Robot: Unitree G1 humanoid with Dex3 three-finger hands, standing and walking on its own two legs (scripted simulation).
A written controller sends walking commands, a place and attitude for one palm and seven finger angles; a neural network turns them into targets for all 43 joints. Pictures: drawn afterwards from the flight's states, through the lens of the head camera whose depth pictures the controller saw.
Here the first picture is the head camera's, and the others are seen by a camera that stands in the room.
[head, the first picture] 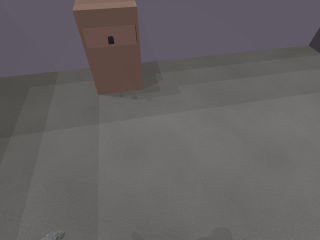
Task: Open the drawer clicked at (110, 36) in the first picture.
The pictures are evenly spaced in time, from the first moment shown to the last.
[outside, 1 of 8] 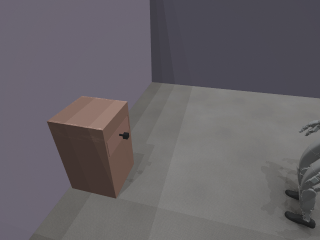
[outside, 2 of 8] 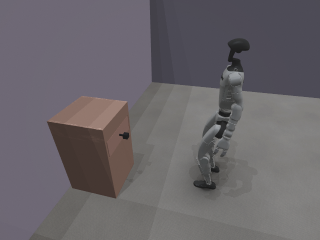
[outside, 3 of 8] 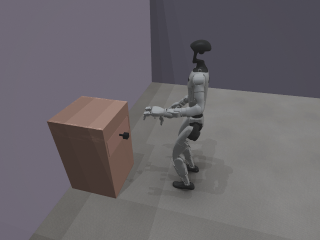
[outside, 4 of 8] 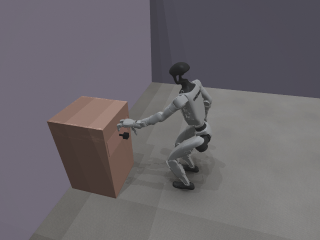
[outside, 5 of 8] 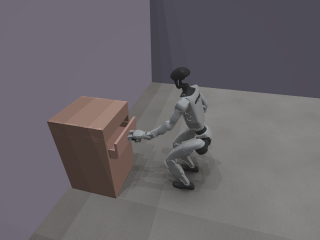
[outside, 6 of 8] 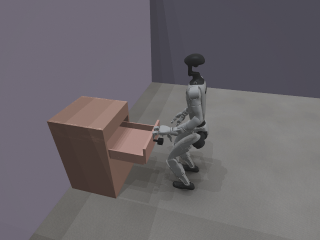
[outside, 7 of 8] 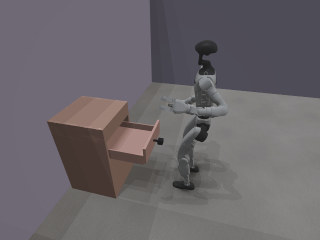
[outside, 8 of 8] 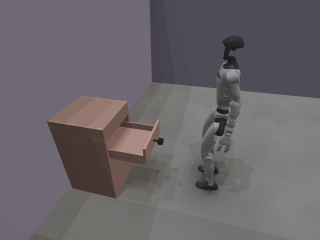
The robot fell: no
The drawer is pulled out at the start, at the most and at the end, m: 0.00 0.30 0.29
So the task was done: yes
